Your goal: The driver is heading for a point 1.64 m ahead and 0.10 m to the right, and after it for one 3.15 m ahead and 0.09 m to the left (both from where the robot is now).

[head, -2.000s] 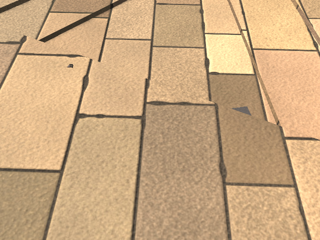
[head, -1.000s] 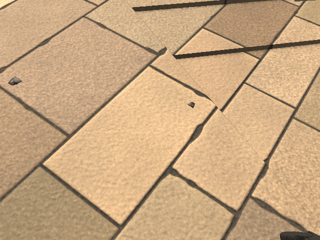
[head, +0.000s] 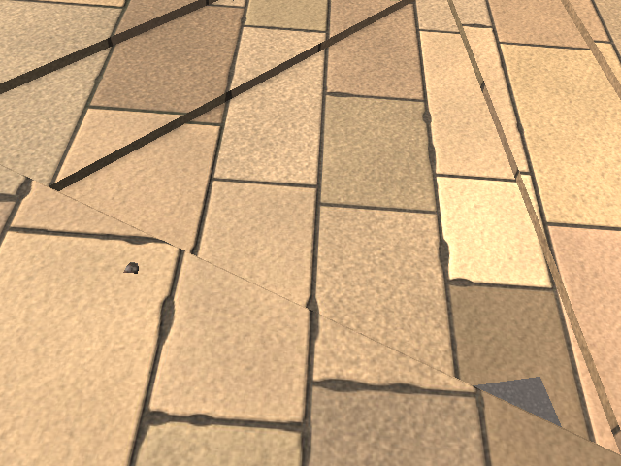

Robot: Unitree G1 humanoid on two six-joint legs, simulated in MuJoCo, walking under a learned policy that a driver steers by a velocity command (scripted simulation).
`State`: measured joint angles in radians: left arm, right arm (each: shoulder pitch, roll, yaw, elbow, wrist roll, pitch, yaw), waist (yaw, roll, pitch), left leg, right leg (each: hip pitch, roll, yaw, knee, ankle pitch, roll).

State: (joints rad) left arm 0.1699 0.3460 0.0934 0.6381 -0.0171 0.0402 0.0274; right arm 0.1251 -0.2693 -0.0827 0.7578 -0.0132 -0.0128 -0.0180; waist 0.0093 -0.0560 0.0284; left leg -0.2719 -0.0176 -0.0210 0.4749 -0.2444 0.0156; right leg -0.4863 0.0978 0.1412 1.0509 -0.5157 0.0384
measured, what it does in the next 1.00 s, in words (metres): walks ahead, turning right: right foot, then left foot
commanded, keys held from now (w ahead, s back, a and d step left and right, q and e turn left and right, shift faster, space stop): e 0.12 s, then w+e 0.26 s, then w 0.62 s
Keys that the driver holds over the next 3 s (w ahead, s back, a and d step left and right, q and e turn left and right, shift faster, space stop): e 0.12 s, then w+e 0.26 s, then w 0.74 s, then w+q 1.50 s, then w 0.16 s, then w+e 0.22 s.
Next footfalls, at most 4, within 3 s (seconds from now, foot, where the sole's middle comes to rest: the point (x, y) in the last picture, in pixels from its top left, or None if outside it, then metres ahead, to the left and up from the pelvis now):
0.34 right None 0.00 -0.16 -0.78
0.76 left None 0.41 -0.10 -0.78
1.20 right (494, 438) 0.53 -0.40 -0.78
1.78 left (377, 301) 0.96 -0.19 -0.93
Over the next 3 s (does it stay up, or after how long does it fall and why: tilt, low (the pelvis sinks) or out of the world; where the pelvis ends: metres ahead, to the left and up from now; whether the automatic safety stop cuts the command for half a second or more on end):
stays up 1.35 -0.09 -0.15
